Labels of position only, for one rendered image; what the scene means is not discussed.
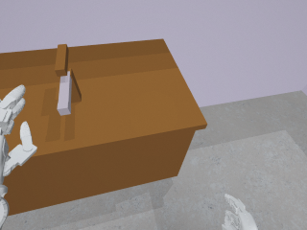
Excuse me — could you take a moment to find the counter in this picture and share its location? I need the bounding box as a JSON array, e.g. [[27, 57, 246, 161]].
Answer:
[[0, 38, 208, 216]]

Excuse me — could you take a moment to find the left robot forearm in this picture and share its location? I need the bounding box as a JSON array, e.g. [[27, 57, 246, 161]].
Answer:
[[0, 184, 10, 230]]

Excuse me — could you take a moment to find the tap lever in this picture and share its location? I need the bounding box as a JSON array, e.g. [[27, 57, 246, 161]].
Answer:
[[57, 71, 72, 116]]

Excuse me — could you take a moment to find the right robot hand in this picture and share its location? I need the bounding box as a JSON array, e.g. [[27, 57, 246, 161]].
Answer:
[[222, 194, 258, 230]]

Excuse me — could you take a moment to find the left robot hand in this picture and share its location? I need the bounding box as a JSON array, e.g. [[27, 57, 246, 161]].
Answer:
[[0, 84, 37, 185]]

